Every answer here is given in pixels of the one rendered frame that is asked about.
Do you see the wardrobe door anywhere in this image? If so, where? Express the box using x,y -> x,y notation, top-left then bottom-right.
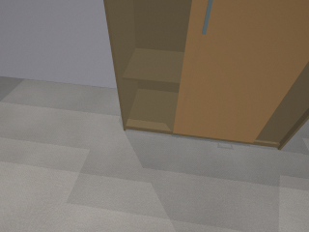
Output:
173,0 -> 309,143
256,61 -> 309,142

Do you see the handle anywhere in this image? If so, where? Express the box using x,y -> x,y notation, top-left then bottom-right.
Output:
202,0 -> 213,35

